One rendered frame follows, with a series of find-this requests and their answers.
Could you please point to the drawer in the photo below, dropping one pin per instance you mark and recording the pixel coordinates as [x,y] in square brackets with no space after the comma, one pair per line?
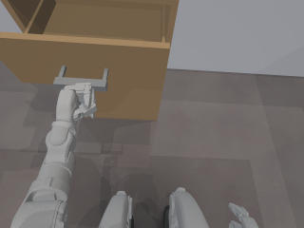
[88,36]

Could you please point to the robot right thigh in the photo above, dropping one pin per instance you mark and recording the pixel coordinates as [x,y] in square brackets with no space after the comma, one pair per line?
[183,206]

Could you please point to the robot right hand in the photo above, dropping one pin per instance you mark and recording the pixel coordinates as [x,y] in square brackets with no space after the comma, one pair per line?
[243,216]

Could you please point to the robot left hand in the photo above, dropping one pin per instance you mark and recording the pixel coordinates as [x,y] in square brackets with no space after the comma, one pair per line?
[68,102]

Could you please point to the right robot shin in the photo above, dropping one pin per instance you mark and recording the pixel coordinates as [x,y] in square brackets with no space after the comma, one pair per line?
[173,222]

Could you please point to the cabinet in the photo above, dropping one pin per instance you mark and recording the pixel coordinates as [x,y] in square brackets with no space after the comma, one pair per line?
[115,103]

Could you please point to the handle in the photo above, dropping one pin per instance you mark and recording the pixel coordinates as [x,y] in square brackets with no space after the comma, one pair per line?
[97,84]

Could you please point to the left robot upper arm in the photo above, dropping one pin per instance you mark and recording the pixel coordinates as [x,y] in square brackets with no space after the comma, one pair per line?
[43,214]

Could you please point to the left robot forearm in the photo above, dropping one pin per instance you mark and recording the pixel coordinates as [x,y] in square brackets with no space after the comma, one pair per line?
[53,179]

